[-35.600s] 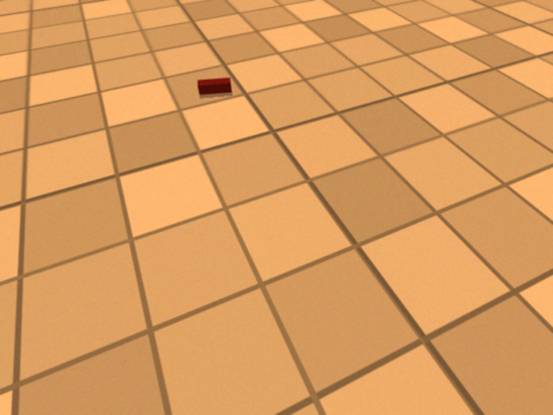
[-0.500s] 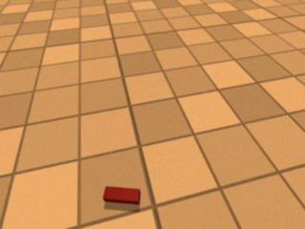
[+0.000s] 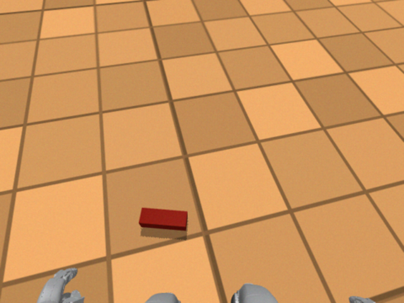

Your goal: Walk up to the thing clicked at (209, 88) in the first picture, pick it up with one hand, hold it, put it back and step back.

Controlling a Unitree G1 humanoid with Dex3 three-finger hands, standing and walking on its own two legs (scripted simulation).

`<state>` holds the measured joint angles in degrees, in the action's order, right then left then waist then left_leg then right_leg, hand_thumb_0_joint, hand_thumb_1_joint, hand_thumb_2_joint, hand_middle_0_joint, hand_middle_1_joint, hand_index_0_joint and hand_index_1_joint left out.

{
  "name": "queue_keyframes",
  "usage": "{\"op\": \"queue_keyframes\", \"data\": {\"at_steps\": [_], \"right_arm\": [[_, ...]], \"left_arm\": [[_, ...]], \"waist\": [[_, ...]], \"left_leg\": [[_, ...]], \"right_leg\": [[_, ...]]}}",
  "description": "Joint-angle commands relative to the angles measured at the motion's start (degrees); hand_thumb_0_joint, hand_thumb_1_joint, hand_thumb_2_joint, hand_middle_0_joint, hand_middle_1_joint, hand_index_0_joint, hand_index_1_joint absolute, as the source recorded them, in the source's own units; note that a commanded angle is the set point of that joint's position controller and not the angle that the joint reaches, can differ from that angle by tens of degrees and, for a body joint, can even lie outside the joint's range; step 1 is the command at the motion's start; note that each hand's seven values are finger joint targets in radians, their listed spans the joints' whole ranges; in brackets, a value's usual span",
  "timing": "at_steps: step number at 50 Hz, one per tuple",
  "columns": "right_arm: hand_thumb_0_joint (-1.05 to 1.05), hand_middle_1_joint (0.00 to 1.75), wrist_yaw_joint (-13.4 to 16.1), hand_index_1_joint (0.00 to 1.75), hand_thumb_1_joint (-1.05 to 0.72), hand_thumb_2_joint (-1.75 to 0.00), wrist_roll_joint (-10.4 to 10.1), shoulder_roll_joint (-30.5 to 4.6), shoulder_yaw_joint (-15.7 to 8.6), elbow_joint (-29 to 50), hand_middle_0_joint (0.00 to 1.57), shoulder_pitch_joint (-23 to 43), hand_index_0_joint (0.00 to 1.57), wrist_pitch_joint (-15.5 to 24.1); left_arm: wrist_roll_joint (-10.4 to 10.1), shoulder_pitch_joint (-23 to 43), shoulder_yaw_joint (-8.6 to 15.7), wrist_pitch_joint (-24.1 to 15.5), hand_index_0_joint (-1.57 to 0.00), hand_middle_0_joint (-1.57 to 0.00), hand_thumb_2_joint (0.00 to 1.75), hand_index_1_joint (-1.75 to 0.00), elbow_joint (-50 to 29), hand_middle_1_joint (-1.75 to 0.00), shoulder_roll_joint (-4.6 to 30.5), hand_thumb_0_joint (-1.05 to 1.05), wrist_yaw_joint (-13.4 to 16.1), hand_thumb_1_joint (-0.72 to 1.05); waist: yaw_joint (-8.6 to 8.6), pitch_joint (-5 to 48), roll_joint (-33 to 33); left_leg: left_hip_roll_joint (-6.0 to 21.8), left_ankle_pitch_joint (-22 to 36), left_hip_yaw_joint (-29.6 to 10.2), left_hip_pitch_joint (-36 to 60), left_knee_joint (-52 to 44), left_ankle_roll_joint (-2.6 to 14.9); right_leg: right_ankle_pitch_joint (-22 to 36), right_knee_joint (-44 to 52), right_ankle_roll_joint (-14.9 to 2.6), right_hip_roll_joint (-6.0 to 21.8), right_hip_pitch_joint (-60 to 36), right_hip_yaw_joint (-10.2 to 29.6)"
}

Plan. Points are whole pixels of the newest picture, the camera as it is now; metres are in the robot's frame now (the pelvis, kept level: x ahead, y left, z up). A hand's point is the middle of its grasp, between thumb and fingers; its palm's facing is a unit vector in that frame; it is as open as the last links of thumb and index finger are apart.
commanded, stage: step back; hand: left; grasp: from above
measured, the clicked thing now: (164, 219) +0.49 +0.16 -0.72
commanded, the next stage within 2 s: none
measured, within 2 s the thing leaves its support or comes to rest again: neither
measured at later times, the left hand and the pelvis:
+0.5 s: hand out of the picture +0.02 +0.27 -0.14, palm faces -0.12 -0.91 -0.40, open 7.4 cm; pelvis -0.10 +0.01 +0.00, yaw -6 degrees
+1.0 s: hand out of the picture -0.11 +0.30 -0.14, palm faces -0.05 -0.94 -0.34, open 7.4 cm; pelvis -0.23 +0.04 +0.01, yaw -4 degrees
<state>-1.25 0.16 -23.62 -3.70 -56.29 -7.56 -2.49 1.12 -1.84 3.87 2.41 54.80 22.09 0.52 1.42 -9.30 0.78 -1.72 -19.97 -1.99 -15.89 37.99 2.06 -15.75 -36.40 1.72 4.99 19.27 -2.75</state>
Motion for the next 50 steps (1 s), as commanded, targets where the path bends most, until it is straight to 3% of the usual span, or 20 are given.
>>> {"op": "queue_keyframes", "data": {"at_steps": [1,3,7,14,19,21,22,23,24,25,29,35,38,39,40,41,42,43,46,50], "right_arm": [[0.00,0.30,1.6,0.30,-0.90,-0.90,2.3,-15.0,-3.6,3.8,0.20,-4.4,0.20,1.8],[0.00,0.30,2.1,0.30,-0.90,-0.90,1.7,-16.2,-3.9,5.7,0.20,-2.0,0.20,2.0],[0.00,0.30,3.4,0.30,-0.90,-0.90,1.7,-10.9,-2.7,8.2,0.20,2.0,0.20,2.1],[0.00,0.30,3.6,0.30,-0.90,-0.90,1.2,-11.5,-3.3,9.1,0.20,-4.0,0.20,1.9],[0.00,0.30,3.0,0.30,-0.90,-0.90,0.7,-12.6,-3.3,10.8,0.20,0.2,0.20,1.4],[0.00,0.30,2.6,0.30,-0.90,-0.90,0.2,-12.1,-3.0,11.2,0.20,2.8,0.20,1.0],[0.00,0.30,2.5,0.30,-0.90,-0.90,-0.2,-10.6,-2.6,11.6,0.20,2.5,0.20,1.0],[0.00,0.30,2.4,0.30,-0.90,-0.90,-0.3,-8.4,-2.1,12.1,0.20,4.2,0.20,0.9],[0.00,0.30,2.8,0.30,-0.90,-0.90,0.0,-9.4,-2.8,11.2,0.20,3.7,0.20,0.5],[0.00,0.30,2.7,0.30,-0.90,-0.90,-0.1,-10.7,-3.3,10.2,0.20,0.5,0.20,0.4],[0.00,0.30,2.7,0.30,-0.90,-0.90,-0.6,-8.5,-1.6,8.1,0.20,-2.7,0.20,1.2],[0.00,0.30,3.3,0.30,-0.90,-0.90,-0.1,-7.5,-0.8,10.3,0.20,-3.0,0.20,2.1],[0.00,0.30,3.1,0.30,-0.90,-0.90,1.0,-7.8,-2.0,7.9,0.20,-8.5,0.20,2.5],[0.00,0.30,3.1,0.30,-0.90,-0.90,1.7,-9.4,-2.6,8.2,0.20,-8.1,0.20,2.7],[0.00,0.30,3.0,0.30,-0.90,-0.90,2.4,-14.3,-4.0,8.7,0.20,-7.1,0.20,2.8],[0.00,0.30,2.4,0.30,-0.90,-0.90,2.5,-19.4,-4.7,10.0,0.20,-3.2,0.20,2.6],[0.00,0.30,2.6,0.30,-0.90,-0.90,2.3,-21.1,-5.0,10.8,0.20,-2.2,0.20,2.7],[0.00,0.30,2.9,0.30,-0.90,-0.90,2.2,-18.8,-4.5,10.9,0.20,0.5,0.20,3.1],[0.00,0.30,3.2,0.30,-0.90,-0.90,2.1,-12.0,-2.6,12.2,0.20,4.5,0.20,3.1],[0.00,0.30,3.2,0.30,-0.90,-0.90,1.6,-11.0,-2.8,11.5,0.20,-2.2,0.20,3.0]], "left_arm": [[-0.9,0.0,2.1,0.7,-0.20,-0.20,0.90,-0.30,-6.4,-0.30,8.5,0.00,1.8,0.90],[-0.8,-0.6,1.8,0.6,-0.20,-0.20,0.90,-0.30,-6.4,-0.30,8.7,0.00,2.5,0.90],[-1.1,-5.2,2.4,0.6,-0.20,-0.20,0.90,-0.30,-6.1,-0.30,10.6,0.00,2.0,0.90],[-0.4,-3.3,2.8,-0.8,-0.20,-0.20,0.90,-0.30,-9.1,-0.30,9.9,0.00,1.5,0.90],[0.2,-9.3,3.2,-1.3,-0.20,-0.20,0.90,-0.30,-7.3,-0.30,9.3,0.00,0.7,0.90],[0.6,-14.0,3.6,-1.6,-0.20,-0.20,0.90,-0.30,-5.7,-0.30,9.6,0.00,0.6,0.90],[1.2,-13.5,4.4,-1.9,-0.20,-0.20,0.90,-0.30,-6.3,-0.30,12.5,0.00,0.6,0.90],[0.6,-10.7,5.2,-1.7,-0.20,-0.20,0.90,-0.30,-7.6,-0.30,16.1,0.00,0.3,0.90],[1.4,-6.0,5.5,-1.8,-0.20,-0.20,0.90,-0.30,-10.3,-0.30,19.5,0.00,0.4,0.90],[1.4,-2.5,5.5,-2.1,-0.20,-0.20,0.90,-0.30,-12.1,-0.30,17.8,0.00,0.7,0.90],[0.8,-2.0,4.3,-2.1,-0.20,-0.20,0.90,-0.30,-12.9,-0.30,11.4,0.00,1.2,0.90],[1.1,-8.0,4.1,-0.9,-0.20,-0.20,0.90,-0.30,-13.9,-0.30,11.9,0.00,1.3,0.90],[-0.1,-5.3,3.8,0.3,-0.20,-0.20,0.90,-0.30,-14.8,-0.30,12.9,0.00,0.8,0.90],[-0.3,-5.5,3.3,0.7,-0.20,-0.20,0.90,-0.30,-15.4,-0.30,11.3,0.00,0.6,0.90],[-0.5,-6.5,2.9,0.8,-0.20,-0.20,0.90,-0.30,-15.9,-0.30,9.4,0.00,0.4,0.90],[-0.5,-3.8,3.2,0.6,-0.20,-0.20,0.90,-0.30,-16.3,-0.30,9.7,0.00,0.8,0.90],[0.4,-0.9,4.0,0.6,-0.20,-0.20,0.90,-0.30,-16.2,-0.30,11.4,0.00,1.5,0.90],[0.4,-2.1,4.3,0.6,-0.20,-0.20,0.90,-0.30,-15.2,-0.30,12.6,0.00,1.3,0.90],[-0.8,-10.0,4.4,0.6,-0.20,-0.20,0.90,-0.30,-12.1,-0.30,11.2,0.00,0.6,0.90],[0.0,-8.1,4.4,-0.1,-0.20,-0.20,0.90,-0.30,-13.0,-0.30,9.9,0.00,0.5,0.90]], "waist": [[-0.08,11.9,-7.7],[0.78,13.5,-11.0],[-2.65,14.1,-9.1],[1.63,12.6,-7.1],[-1.09,13.6,-7.5],[-3.29,14.1,-5.0],[-2.95,14.0,2.4],[-3.45,9.6,11.0],[-4.14,6.7,17.0],[-1.89,4.6,13.6],[-1.03,8.3,5.9],[-3.78,13.9,10.8],[-0.56,14.8,10.2],[-0.91,14.6,6.8],[-1.25,15.2,-4.7],[-0.39,12.1,-13.7],[2.32,9.7,-15.4],[0.31,7.8,-12.3],[-4.73,7.8,-7.6],[-0.60,9.6,-8.8]], "left_leg": [[17.4,46.8,-20.0,9.4,-13.6,8.10],[19.5,48.0,-21.6,9.1,-13.6,8.99],[13.8,41.6,-11.8,15.0,-10.1,8.05],[16.8,40.8,-12.4,17.9,-8.7,12.54],[15.5,24.3,-10.9,7.9,-8.2,9.56],[13.4,16.2,-8.7,1.4,-6.0,6.20],[9.0,8.9,-6.1,-6.0,-0.8,3.04],[-0.6,-5.1,-0.7,-11.3,8.0,-0.87],[-3.8,-15.8,-2.0,-7.1,23.6,-2.36],[-2.0,-15.3,-7.5,-4.8,30.1,-2.41],[-6.2,-8.3,-6.6,-9.9,30.6,-2.90],[0.4,-9.9,-2.1,-9.5,3.4,-3.19],[-0.2,7.1,2.6,2.1,-16.0,-2.08],[2.3,12.8,-2.5,6.1,-16.9,-1.16],[13.0,18.6,-16.6,11.4,-17.3,2.52],[22.4,22.6,-26.4,5.5,-19.5,10.10],[27.2,20.2,-32.3,-3.8,-21.6,16.37],[25.7,19.5,-27.9,-5.1,-20.6,16.09],[13.8,27.0,-9.9,3.2,-14.9,8.29],[14.5,32.1,-10.7,12.6,-11.7,10.88]], "right_leg": [[-21.3,-23.0,-3.89,-9.9,6.9,10.7],[-21.5,-28.7,-4.10,-11.0,8.9,14.7],[-12.5,-32.1,-2.92,-10.3,11.4,13.4],[-13.7,-16.2,-0.58,-8.0,8.2,9.4],[-5.2,1.1,-2.85,-6.4,-4.1,4.8],[4.4,9.5,-4.87,-5.5,-11.5,5.5],[7.2,10.4,-8.09,0.9,-13.6,16.0],[5.3,16.4,-15.24,9.7,-8.1,27.7],[6.7,20.6,-21.94,18.8,3.3,37.4],[9.4,20.3,-21.47,19.0,7.5,36.7],[22.8,12.6,-14.11,6.5,-4.1,16.5],[30.3,6.4,-13.62,7.5,-20.3,16.3],[25.9,0.3,-10.42,5.3,-13.5,13.5],[18.0,-1.3,-7.67,3.1,-7.2,13.2],[4.4,-8.2,-4.87,-3.2,3.3,9.7],[-17.6,-17.6,-3.08,-11.3,8.5,7.0],[-21.8,-28.1,-2.50,-10.1,5.1,13.9],[-19.0,-33.0,-2.66,-9.0,5.2,15.1],[-11.1,-36.2,-3.04,-12.1,10.9,15.0],[-12.3,-29.6,0.15,-10.8,11.9,12.6]]}}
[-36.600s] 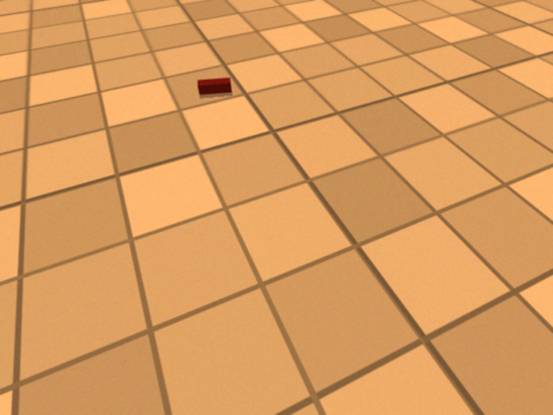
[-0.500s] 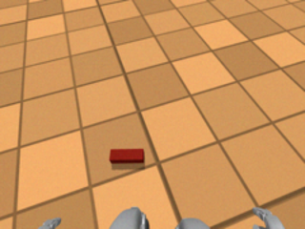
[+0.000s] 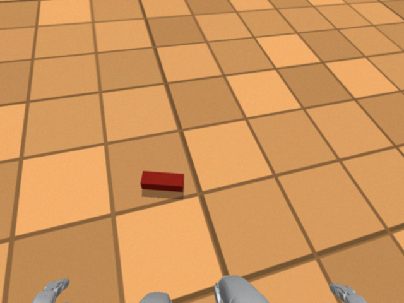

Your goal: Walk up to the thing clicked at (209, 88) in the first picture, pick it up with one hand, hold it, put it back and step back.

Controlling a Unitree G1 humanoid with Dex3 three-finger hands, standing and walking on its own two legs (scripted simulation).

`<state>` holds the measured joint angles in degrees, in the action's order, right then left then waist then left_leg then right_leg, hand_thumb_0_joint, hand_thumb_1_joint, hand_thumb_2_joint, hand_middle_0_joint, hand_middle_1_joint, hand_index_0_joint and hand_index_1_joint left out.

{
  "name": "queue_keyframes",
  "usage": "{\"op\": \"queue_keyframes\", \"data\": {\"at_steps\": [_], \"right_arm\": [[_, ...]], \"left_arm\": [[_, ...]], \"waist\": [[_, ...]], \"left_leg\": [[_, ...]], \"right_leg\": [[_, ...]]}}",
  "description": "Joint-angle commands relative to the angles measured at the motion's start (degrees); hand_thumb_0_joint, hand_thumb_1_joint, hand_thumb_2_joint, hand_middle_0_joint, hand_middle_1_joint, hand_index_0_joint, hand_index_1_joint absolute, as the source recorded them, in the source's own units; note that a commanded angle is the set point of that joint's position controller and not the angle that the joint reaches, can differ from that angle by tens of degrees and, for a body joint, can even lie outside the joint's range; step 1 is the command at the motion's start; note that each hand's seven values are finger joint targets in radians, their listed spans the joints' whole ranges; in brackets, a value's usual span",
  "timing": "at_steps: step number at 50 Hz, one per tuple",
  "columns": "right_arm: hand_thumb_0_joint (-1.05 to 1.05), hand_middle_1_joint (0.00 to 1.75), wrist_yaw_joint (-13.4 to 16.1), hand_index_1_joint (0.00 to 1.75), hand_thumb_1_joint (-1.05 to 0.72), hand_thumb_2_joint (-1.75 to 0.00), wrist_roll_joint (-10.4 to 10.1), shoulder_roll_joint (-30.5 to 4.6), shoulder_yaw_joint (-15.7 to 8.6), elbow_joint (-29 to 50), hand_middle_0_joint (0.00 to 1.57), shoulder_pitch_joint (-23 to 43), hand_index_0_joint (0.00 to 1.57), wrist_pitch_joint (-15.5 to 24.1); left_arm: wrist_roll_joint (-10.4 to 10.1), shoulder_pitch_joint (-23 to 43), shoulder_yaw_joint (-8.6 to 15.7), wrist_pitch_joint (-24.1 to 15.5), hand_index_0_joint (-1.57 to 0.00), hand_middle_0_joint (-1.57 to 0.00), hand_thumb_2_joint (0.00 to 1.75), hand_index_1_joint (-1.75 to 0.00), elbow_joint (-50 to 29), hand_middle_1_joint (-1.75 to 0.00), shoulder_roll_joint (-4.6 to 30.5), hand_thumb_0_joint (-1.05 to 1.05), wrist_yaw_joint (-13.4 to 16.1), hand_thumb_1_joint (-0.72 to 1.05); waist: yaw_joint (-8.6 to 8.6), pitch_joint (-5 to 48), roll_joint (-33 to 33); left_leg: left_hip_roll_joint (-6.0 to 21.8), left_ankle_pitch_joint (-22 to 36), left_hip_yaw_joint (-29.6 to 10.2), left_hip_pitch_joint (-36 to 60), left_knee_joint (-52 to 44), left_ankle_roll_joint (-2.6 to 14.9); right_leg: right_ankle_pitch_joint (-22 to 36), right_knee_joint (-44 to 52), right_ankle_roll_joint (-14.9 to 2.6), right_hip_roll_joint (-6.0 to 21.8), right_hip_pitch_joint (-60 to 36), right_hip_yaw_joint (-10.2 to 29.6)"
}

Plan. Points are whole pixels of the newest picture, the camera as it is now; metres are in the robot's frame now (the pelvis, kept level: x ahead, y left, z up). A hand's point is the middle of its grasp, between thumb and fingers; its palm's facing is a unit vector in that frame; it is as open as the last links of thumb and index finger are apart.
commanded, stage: step back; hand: left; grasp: from above
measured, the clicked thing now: (163, 181) +0.71 +0.17 -0.74
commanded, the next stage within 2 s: none
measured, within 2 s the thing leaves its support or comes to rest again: neither
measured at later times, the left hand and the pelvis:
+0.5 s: hand out of the picture -0.05 +0.23 -0.14, palm faces -0.01 -0.90 -0.44, open 7.4 cm; pelvis -0.17 -0.04 -0.01, yaw +1 degrees
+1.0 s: hand out of the picture -0.30 +0.19 -0.16, palm faces -0.03 -0.91 -0.41, open 7.4 cm; pelvis -0.35 -0.09 -0.02, yaw -3 degrees
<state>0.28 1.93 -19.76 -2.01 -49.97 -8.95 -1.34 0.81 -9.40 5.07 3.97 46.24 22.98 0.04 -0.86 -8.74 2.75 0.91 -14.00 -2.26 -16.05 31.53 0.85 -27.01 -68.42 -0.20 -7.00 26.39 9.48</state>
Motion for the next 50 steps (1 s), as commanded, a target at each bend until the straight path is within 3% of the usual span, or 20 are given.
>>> {"op": "queue_keyframes", "data": {"at_steps": [1,4,9,10,11,12,13,17,24,27,29,30,31,34,41,44,46,47,48,50], "right_arm": [[0.00,0.30,1.8,0.30,-0.90,-0.90,-0.4,-15.1,-4.6,5.5,0.20,-1.1,0.20,1.8],[0.00,0.30,1.9,0.30,-0.90,-0.90,-0.1,-16.6,-5.1,6.6,0.20,-1.0,0.20,1.4],[0.00,0.30,1.3,0.30,-0.90,-0.90,-1.0,-18.0,-5.2,8.2,0.20,4.2,0.20,-0.3],[0.00,0.30,1.2,0.30,-0.90,-0.90,-1.4,-15.8,-4.5,8.2,0.20,4.1,0.20,-0.6],[0.00,0.30,1.4,0.30,-0.90,-0.90,-1.8,-12.7,-3.8,9.4,0.20,3.8,0.20,-0.7],[0.00,0.30,2.5,0.30,-0.90,-0.90,-1.7,-13.5,-4.4,9.7,0.20,5.7,0.20,-0.7],[0.00,0.30,2.7,0.30,-0.90,-0.90,-1.7,-16.1,-5.6,8.3,0.20,4.3,0.20,-0.7],[0.00,0.30,2.1,0.30,-0.90,-0.90,-2.1,-12.5,-3.4,4.5,0.20,-2.0,0.20,0.1],[0.00,0.30,2.1,0.30,-0.90,-0.90,-0.9,-11.4,-3.0,5.4,0.20,-2.8,0.20,1.4],[0.00,0.30,1.8,0.30,-0.90,-0.90,-0.4,-11.9,-3.9,2.6,0.20,-8.2,0.20,1.6],[0.00,0.30,1.8,0.30,-0.90,-0.90,0.7,-19.5,-5.9,3.5,0.20,-6.3,0.20,1.4],[0.00,0.30,1.3,0.30,-0.90,-0.90,0.4,-24.7,-6.4,4.9,0.20,-3.6,0.20,1.0],[0.00,0.30,1.7,0.30,-0.90,-0.90,0.6,-24.7,-6.6,5.6,0.20,-0.4,0.20,1.5],[0.00,0.30,2.1,0.30,-0.90,-0.90,1.1,-16.4,-4.1,6.7,0.20,5.0,0.20,1.5],[0.00,0.30,1.2,0.30,-0.90,-0.90,0.5,-16.0,-4.5,5.6,0.20,-0.2,0.20,0.2],[0.00,0.30,0.5,0.30,-0.90,-0.90,0.0,-18.2,-4.9,5.5,0.20,1.6,0.20,-1.2],[0.00,0.30,0.2,0.30,-0.90,-0.90,-0.5,-13.8,-3.7,6.1,0.20,2.4,0.20,-1.7],[0.00,0.30,0.4,0.30,-0.90,-0.90,-0.5,-10.6,-2.8,7.4,0.20,2.7,0.20,-1.3],[0.00,0.30,1.2,0.30,-0.90,-0.90,-0.3,-13.6,-4.2,7.3,0.20,6.6,0.20,-1.5],[0.00,0.30,0.5,0.30,-0.90,-0.90,-1.0,-16.4,-4.9,4.6,0.20,4.9,0.20,-1.1]], "left_arm": [[0.4,-0.9,3.0,-1.8,-0.20,-0.20,0.90,-0.30,-4.8,-0.30,8.9,0.00,1.0,0.90],[0.4,-1.5,2.8,-2.0,-0.20,-0.20,0.90,-0.30,-4.4,-0.30,9.0,0.00,0.8,0.90],[0.8,-10.8,3.0,-2.6,-0.20,-0.20,0.90,-0.30,1.0,-0.30,8.6,0.00,0.3,0.90],[1.5,-10.3,3.6,-2.8,-0.20,-0.20,0.90,-0.30,1.2,-0.30,11.0,0.00,0.3,0.90],[2.2,-9.0,5.0,-2.9,-0.20,-0.20,0.90,-0.30,-0.1,-0.30,16.3,0.00,0.2,0.90],[2.1,-3.3,5.8,-2.5,-0.20,-0.20,0.90,-0.30,-3.1,-0.30,22.0,0.00,0.2,0.90],[1.8,1.9,5.6,-2.7,-0.20,-0.20,0.90,-0.30,-4.8,-0.30,21.1,0.00,0.7,0.90],[1.8,5.6,3.8,-2.9,-0.20,-0.20,0.90,-0.30,-5.4,-0.30,11.9,0.00,1.0,0.90],[1.6,-1.2,3.4,-1.8,-0.20,-0.20,0.90,-0.30,-6.2,-0.30,11.3,0.00,2.2,0.90],[0.5,1.4,2.7,-0.7,-0.20,-0.20,0.90,-0.30,-7.3,-0.30,11.4,0.00,1.6,0.90],[0.0,1.0,1.6,-0.5,-0.20,-0.20,0.90,-0.30,-8.2,-0.30,7.6,0.00,1.1,0.90],[-0.1,5.3,2.4,-0.5,-0.20,-0.20,0.90,-0.30,-8.7,-0.30,9.9,0.00,1.8,0.90],[0.5,6.1,3.0,-0.4,-0.20,-0.20,0.90,-0.30,-8.0,-0.30,11.6,0.00,2.0,0.90],[-0.4,-0.4,3.0,-0.2,-0.20,-0.20,0.90,-0.30,-4.1,-0.30,10.5,0.00,1.2,0.90],[0.2,-1.5,1.7,-2.7,-0.20,-0.20,0.90,-0.30,-2.2,-0.30,8.7,0.00,0.7,0.90],[0.4,-7.5,1.7,-4.0,-0.20,-0.20,0.90,-0.30,2.8,-0.30,8.4,0.00,0.8,0.90],[1.8,-9.1,3.1,-4.6,-0.20,-0.20,0.90,-0.30,5.1,-0.30,12.4,0.00,1.0,0.90],[2.5,-7.2,4.5,-4.6,-0.20,-0.20,0.90,-0.30,3.5,-0.30,17.9,0.00,1.1,0.90],[2.8,-1.4,5.1,-4.3,-0.20,-0.20,0.90,-0.30,1.0,-0.30,22.9,0.00,1.4,0.90],[2.2,3.7,3.6,-5.0,-0.20,-0.20,0.90,-0.30,-0.2,-0.30,17.4,0.00,1.4,0.90]], "waist": [[2.15,10.0,-11.4],[2.76,12.6,-13.2],[-1.59,15.6,-14.0],[-1.13,14.0,-9.1],[-1.21,10.8,6.9],[-3.44,7.5,15.3],[-1.36,3.3,14.3],[2.03,6.3,6.8],[-2.14,12.8,9.9],[0.56,15.4,6.0],[-0.28,15.3,-10.3],[2.79,12.7,-16.2],[2.55,9.2,-16.2],[-2.42,7.1,-8.1],[2.02,12.4,-15.4],[-0.02,15.4,-15.5],[-0.72,12.2,-4.9],[-1.49,8.7,8.7],[-4.37,4.4,10.9],[-0.42,-0.8,3.0]], "left_leg": [[12.9,27.2,-10.4,15.6,-4.3,13.14],[14.7,27.6,-10.9,15.3,-2.7,14.04],[10.5,14.8,-6.9,3.1,2.6,8.08],[7.1,6.5,-6.3,-4.9,5.9,4.84],[-3.0,-10.6,-3.2,-17.5,15.9,0.64],[-6.6,-22.0,-4.1,-13.3,29.8,-1.44],[-3.4,-20.9,-7.6,-9.7,36.4,-1.38],[-8.5,-12.5,-6.2,-12.3,38.4,-1.23],[-2.4,-15.6,-0.3,-10.0,9.3,-1.70],[-3.1,3.3,3.1,2.2,-10.1,-0.24],[13.5,16.8,-19.9,11.7,-9.8,6.98],[22.3,17.6,-27.9,0.5,-12.0,15.91],[25.5,15.9,-32.2,-6.3,-13.8,18.93],[13.6,21.5,-11.2,-2.7,-8.6,12.50],[11.5,12.5,-8.3,11.2,-4.3,12.33],[9.8,2.4,-6.1,6.3,-1.0,9.60],[3.5,-10.1,-2.6,-10.5,9.0,4.45],[-4.7,-18.9,-2.0,-21.7,17.9,0.51],[-2.4,-19.7,-9.1,-14.1,25.6,-1.52],[-2.3,-13.2,-10.0,-9.6,30.4,-1.15]], "right_leg": [[-1.9,5.5,2.40,2.0,5.1,-0.1],[-3.3,17.1,2.45,5.2,-0.4,-2.6],[13.8,44.9,-0.82,5.9,-18.2,-9.6],[14.5,45.0,-1.92,8.4,-21.1,-3.9],[11.5,48.0,-6.34,19.4,-20.3,13.9],[7.8,53.3,-16.19,30.3,-3.4,23.9],[6.9,55.2,-17.56,32.1,4.9,25.9],[27.7,43.8,-9.33,17.0,-8.2,0.6],[41.2,36.6,-11.70,21.0,-26.5,3.5],[35.4,30.0,-7.81,18.2,-20.4,0.4],[10.7,18.6,-2.38,7.8,-0.3,-5.2],[-10.3,8.2,-0.84,3.1,-1.0,-4.6],[-10.9,-0.6,-0.70,4.7,-3.0,1.4],[-2.7,-5.7,-1.01,1.5,-0.2,2.1],[-2.2,25.2,1.56,6.0,-4.2,-6.7],[7.6,45.4,0.04,4.8,-15.8,-12.1],[4.7,47.8,-3.12,9.8,-22.9,0.6],[-9.7,52.8,-6.96,21.7,-18.5,18.7],[-16.8,57.9,-15.66,32.7,0.2,28.6],[-9.4,54.3,-13.10,26.8,4.7,17.1]]}}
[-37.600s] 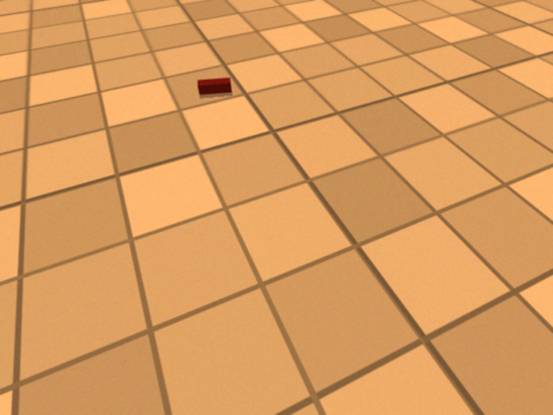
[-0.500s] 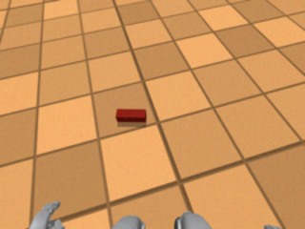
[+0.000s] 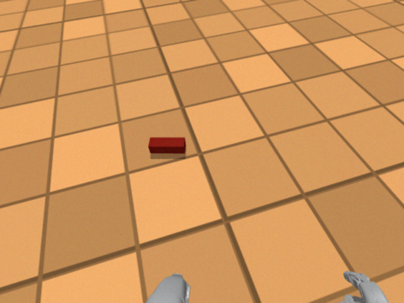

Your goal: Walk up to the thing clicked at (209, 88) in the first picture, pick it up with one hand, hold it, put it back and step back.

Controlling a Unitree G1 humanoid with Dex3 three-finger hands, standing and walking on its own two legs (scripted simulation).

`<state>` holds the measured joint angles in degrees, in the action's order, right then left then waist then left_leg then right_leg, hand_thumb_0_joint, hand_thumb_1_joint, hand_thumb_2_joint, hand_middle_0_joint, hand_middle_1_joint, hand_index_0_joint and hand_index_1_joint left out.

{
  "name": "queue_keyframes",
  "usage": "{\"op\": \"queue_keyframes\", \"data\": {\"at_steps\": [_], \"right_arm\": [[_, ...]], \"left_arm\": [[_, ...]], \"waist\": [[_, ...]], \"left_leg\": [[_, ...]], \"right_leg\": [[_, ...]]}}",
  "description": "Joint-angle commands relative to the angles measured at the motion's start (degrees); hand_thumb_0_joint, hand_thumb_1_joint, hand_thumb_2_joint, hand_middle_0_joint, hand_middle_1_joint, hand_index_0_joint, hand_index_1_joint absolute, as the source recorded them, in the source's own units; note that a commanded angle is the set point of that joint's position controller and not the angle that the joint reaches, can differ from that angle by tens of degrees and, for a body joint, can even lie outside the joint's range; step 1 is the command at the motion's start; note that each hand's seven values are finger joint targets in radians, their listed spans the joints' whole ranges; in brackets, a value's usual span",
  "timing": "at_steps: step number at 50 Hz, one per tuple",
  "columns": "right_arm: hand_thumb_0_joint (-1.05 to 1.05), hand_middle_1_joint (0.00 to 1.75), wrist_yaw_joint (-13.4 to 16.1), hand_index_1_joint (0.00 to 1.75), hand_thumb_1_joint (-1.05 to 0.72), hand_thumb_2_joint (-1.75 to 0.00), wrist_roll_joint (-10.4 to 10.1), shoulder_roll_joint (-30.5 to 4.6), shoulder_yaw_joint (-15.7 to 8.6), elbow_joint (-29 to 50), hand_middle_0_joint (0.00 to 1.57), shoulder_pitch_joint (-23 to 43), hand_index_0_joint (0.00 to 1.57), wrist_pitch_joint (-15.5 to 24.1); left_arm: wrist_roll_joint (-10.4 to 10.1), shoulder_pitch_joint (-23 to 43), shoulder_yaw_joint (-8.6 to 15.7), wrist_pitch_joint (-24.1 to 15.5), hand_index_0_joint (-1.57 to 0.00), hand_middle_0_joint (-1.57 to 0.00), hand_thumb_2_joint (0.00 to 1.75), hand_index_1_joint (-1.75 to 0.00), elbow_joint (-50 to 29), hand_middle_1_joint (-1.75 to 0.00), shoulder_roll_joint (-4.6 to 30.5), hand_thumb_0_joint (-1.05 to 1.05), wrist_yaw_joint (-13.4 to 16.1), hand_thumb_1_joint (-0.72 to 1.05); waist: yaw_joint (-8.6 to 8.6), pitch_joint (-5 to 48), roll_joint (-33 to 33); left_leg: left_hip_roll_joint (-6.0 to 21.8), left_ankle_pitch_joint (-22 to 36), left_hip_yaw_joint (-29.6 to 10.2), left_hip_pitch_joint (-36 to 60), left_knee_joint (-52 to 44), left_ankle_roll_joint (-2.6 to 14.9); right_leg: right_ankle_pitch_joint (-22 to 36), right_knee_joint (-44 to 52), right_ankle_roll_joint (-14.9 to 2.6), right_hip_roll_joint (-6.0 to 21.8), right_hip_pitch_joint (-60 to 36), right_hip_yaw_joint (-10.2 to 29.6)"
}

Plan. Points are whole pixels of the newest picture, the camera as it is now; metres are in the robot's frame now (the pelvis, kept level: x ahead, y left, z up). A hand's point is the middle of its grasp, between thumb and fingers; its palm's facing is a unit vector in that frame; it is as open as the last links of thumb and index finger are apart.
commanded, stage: step back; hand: left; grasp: from above
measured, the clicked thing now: (167, 145) +1.05 +0.30 -0.72
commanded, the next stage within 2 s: stand in 1.04 s
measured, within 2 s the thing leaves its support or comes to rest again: neither
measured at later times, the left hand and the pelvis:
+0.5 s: hand out of the picture +0.03 +0.29 -0.13, palm faces +0.07 -0.92 -0.40, open 7.4 cm; pelvis -0.02 +0.00 +0.01, yaw +5 degrees
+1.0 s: hand out of the picture +0.08 +0.29 -0.14, palm faces +0.13 -0.91 -0.39, open 7.4 cm; pelvis +0.02 +0.01 +0.00, yaw +6 degrees
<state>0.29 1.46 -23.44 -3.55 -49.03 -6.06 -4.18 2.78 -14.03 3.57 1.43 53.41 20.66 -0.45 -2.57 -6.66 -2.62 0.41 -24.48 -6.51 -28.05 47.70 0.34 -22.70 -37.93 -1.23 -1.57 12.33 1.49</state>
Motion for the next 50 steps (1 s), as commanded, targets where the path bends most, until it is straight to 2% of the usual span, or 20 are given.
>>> {"op": "queue_keyframes", "data": {"at_steps": [1,3,8,10,12,13,15,16,19,23,26,27,28,30,34,40,43,44,46,50], "right_arm": [[0.00,0.30,0.3,0.30,-0.90,-0.90,-0.6,-11.0,-2.8,1.7,0.20,-0.7,0.20,2.0],[0.00,0.30,0.3,0.30,-0.90,-0.90,-0.4,-8.4,-1.8,0.8,0.20,-3.4,0.20,2.7],[0.00,0.30,-0.9,0.30,-0.90,-0.90,0.8,-9.6,-2.1,0.8,0.20,-0.6,0.20,4.0],[0.00,0.30,-1.3,0.30,-0.90,-0.90,0.9,-10.0,-2.4,0.0,0.20,-2.4,0.20,4.9],[0.00,0.30,-1.2,0.30,-0.90,-0.90,0.9,-9.4,-3.1,-2.9,0.20,-6.9,0.20,5.7],[0.00,0.30,-0.9,0.30,-0.90,-0.90,1.3,-10.0,-3.8,-3.7,0.20,-9.2,0.20,6.1],[0.00,0.30,-0.8,0.30,-0.90,-0.90,1.4,-19.6,-5.7,-3.0,0.20,-10.6,0.20,6.3],[0.00,0.30,-1.0,0.30,-0.90,-0.90,0.8,-19.4,-5.8,-2.9,0.20,-9.4,0.20,6.3],[0.00,0.30,-0.9,0.30,-0.90,-0.90,1.0,-12.8,-3.8,-1.9,0.20,-6.2,0.20,6.8],[0.00,0.30,-1.1,0.30,-0.90,-0.90,0.7,-13.1,-3.8,-2.0,0.20,-6.4,0.20,6.6],[0.00,0.30,-1.0,0.30,-0.90,-0.90,-0.2,-9.6,-2.2,-1.0,0.20,-2.1,0.20,5.2],[0.00,0.30,-0.8,0.30,-0.90,-0.90,-0.6,-6.0,-1.1,-0.8,0.20,-3.6,0.20,5.0],[0.00,0.30,-0.5,0.30,-0.90,-0.90,-1.1,-3.1,-0.2,0.3,0.20,-4.7,0.20,5.0],[0.00,0.30,0.5,0.30,-0.90,-0.90,-0.4,-9.8,-2.2,-2.4,0.20,-7.6,0.20,4.1],[0.00,0.30,0.1,0.30,-0.90,-0.90,-0.6,-8.6,-1.6,-5.0,0.20,-8.6,0.20,4.5],[0.00,0.30,0.2,0.30,-0.90,-0.90,-0.3,-7.2,-1.1,-5.8,0.20,-7.4,0.20,4.7],[0.00,0.30,0.6,0.30,-0.90,-0.90,0.1,-8.2,-1.9,-7.0,0.20,-7.6,0.20,5.1],[0.00,0.30,0.9,0.30,-0.90,-0.90,0.6,-10.7,-2.5,-6.4,0.20,-6.9,0.20,5.3],[0.00,0.30,0.8,0.30,-0.90,-0.90,-0.4,-13.9,-2.3,-5.2,0.20,0.0,0.20,5.3],[0.00,0.30,0.6,0.30,-0.90,-0.90,-0.6,-9.9,-0.9,-6.0,0.20,3.2,0.20,4.8]], "left_arm": [[-0.1,9.9,4.2,-3.1,-0.20,-0.20,0.90,-0.30,-7.1,-0.30,16.4,0.00,2.0,0.90],[-0.5,6.1,4.5,-3.4,-0.20,-0.20,0.90,-0.30,-5.0,-0.30,15.1,0.00,1.8,0.90],[0.3,1.1,5.5,-3.7,-0.20,-0.20,0.90,-0.30,-4.3,-0.30,17.6,0.00,1.3,0.90],[-0.2,2.5,5.2,-3.3,-0.20,-0.20,0.90,-0.30,-4.8,-0.30,18.2,0.00,1.1,0.90],[-0.6,3.0,3.6,-2.6,-0.20,-0.20,0.90,-0.30,-4.8,-0.30,15.7,0.00,0.8,0.90],[-0.7,1.8,2.7,-2.5,-0.20,-0.20,0.90,-0.30,-4.8,-0.30,12.9,0.00,0.8,0.90],[-1.5,5.2,2.8,-2.9,-0.20,-0.20,0.90,-0.30,-5.4,-0.30,12.7,0.00,0.9,0.90],[-0.9,8.0,3.6,-3.2,-0.20,-0.20,0.90,-0.30,-5.1,-0.30,16.3,0.00,0.8,0.90],[-1.6,4.0,3.1,-4.1,-0.20,-0.20,0.90,-0.30,-3.7,-0.30,13.8,0.00,0.0,0.90],[-1.7,3.2,3.0,-4.5,-0.20,-0.20,0.90,-0.30,-2.9,-0.30,12.2,0.00,-0.3,0.90],[-1.4,-3.5,3.5,-5.3,-0.20,-0.20,0.90,-0.30,0.6,-0.30,11.6,0.00,0.8,0.90],[-1.0,-4.6,4.0,-5.6,-0.20,-0.20,0.90,-0.30,1.2,-0.30,13.0,0.00,1.3,0.90],[-0.1,-4.8,5.1,-5.9,-0.20,-0.20,0.90,-0.30,0.7,-0.30,17.6,0.00,1.8,0.90],[-0.4,3.8,5.2,-5.4,-0.20,-0.20,0.90,-0.30,-2.4,-0.30,20.7,0.00,1.6,0.90],[-1.3,5.3,3.6,-6.1,-0.20,-0.20,0.90,-0.30,-1.8,-0.30,15.7,0.00,1.8,0.90],[-1.6,7.7,3.0,-5.3,-0.20,-0.20,0.90,-0.30,-2.2,-0.30,15.2,0.00,1.9,0.90],[-2.4,7.6,2.3,-4.0,-0.20,-0.20,0.90,-0.30,-2.4,-0.30,14.1,0.00,2.0,0.90],[-2.6,7.0,1.9,-3.7,-0.20,-0.20,0.90,-0.30,-2.8,-0.30,12.5,0.00,2.0,0.90],[-3.6,6.5,1.6,-2.6,-0.20,-0.20,0.90,-0.30,-0.9,-0.30,11.8,0.00,2.1,0.90],[-2.2,5.9,1.8,-3.7,-0.20,-0.20,0.90,-0.30,1.6,-0.30,14.0,0.00,1.8,0.90]], "waist": [[3.32,-1.9,5.5],[2.43,1.9,8.6],[-1.96,1.7,14.7],[-0.41,2.9,14.8],[1.97,5.2,9.8],[2.87,7.1,4.9],[5.10,4.2,-8.2],[5.49,-0.5,-4.8],[2.54,-0.5,-3.2],[3.69,2.5,-8.0],[-1.45,5.5,-4.9],[-1.83,7.3,1.3],[-1.81,7.3,12.8],[0.47,2.6,7.6],[1.81,3.0,7.0],[2.24,7.6,12.0],[2.90,9.6,9.2],[2.61,11.5,4.5],[0.70,11.2,-2.7],[0.51,10.9,-0.1]], "left_leg": [[-4.1,1.7,-4.7,-0.6,14.7,-0.81],[-4.6,2.9,-3.2,0.3,12.2,-1.01],[-0.7,-3.8,1.5,-2.1,-4.3,-2.08],[1.1,-5.2,3.8,5.8,-14.2,-0.86],[-3.0,3.7,6.5,19.2,-26.0,0.55],[-0.7,4.1,1.1,25.5,-27.5,1.53],[18.7,-22.3,-31.1,23.7,-36.1,13.36],[20.1,-23.6,-31.5,15.7,-37.3,15.92],[12.8,-6.3,-15.3,18.7,-32.5,11.59],[11.0,4.8,-9.5,15.8,-29.3,10.39],[6.9,8.9,-1.5,6.2,-16.5,6.30],[3.8,6.0,1.0,1.8,-9.3,3.99],[-4.1,-3.5,2.3,-6.1,1.7,1.08],[-0.3,-10.6,-1.6,0.7,9.0,0.53],[0.6,-2.8,-2.8,2.4,6.0,0.10],[0.8,1.7,6.3,11.7,-10.0,-0.77],[0.3,20.9,6.2,18.0,-19.9,0.90],[5.8,29.7,-0.4,19.7,-19.9,3.05],[14.5,23.1,-8.9,11.7,-22.3,10.31],[7.2,20.9,-0.1,9.4,-17.0,3.62]], "right_leg": [[-0.9,19.4,-8.61,15.1,10.7,15.1],[4.8,17.1,-6.11,11.1,5.2,9.8],[-18.0,20.5,-9.31,16.1,-3.5,16.5],[-13.1,18.8,-10.11,18.2,-0.1,15.9],[-5.0,11.0,-6.52,13.0,4.6,8.0],[-0.9,3.3,-4.68,10.7,8.7,4.8],[-10.7,-14.7,-0.27,1.9,24.6,-3.0],[-10.2,-17.6,-0.78,4.6,21.5,1.8],[-4.6,-12.0,-1.04,5.2,20.0,1.0],[-0.8,-1.8,0.26,2.8,9.9,-3.4],[9.7,12.2,0.03,0.3,-8.3,-5.3],[10.2,14.2,-0.50,3.4,-13.4,0.5],[4.5,20.9,-4.42,16.3,-14.3,21.1],[-14.5,25.6,-13.46,26.8,2.6,32.1],[11.0,18.9,-8.61,17.4,0.8,13.9],[33.5,10.8,-8.24,16.5,0.9,5.6],[35.2,2.0,-3.47,12.3,1.6,2.2],[30.5,-1.5,-1.66,9.8,3.7,1.0],[4.5,-3.2,0.04,2.9,0.7,-2.7],[15.5,7.6,-1.94,8.0,-4.3,3.1]]}}
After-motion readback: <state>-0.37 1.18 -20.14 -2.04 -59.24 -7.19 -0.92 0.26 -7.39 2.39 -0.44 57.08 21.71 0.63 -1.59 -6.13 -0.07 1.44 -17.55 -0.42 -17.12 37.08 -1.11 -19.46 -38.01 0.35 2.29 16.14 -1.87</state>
